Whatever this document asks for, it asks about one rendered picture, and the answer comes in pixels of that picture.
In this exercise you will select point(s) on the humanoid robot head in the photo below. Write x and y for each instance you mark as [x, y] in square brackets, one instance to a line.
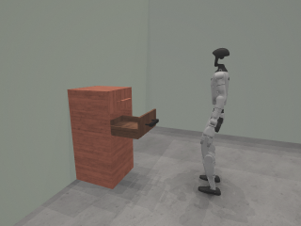
[220, 53]

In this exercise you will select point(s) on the robot left upper arm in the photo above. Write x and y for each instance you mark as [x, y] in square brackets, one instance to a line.
[219, 79]

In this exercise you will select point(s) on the handle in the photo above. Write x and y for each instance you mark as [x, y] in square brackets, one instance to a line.
[125, 100]
[153, 122]

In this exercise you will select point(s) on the drawer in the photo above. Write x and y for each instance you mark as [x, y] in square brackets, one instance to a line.
[132, 126]

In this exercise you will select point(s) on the robot left hand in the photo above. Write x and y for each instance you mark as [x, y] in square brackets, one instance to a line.
[209, 134]

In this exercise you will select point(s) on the robot right thigh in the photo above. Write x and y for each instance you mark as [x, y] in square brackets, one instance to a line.
[212, 149]

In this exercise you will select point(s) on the cabinet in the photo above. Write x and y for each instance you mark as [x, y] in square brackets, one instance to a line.
[100, 158]

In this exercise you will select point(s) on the robot left forearm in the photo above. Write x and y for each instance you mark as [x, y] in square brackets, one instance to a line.
[219, 106]

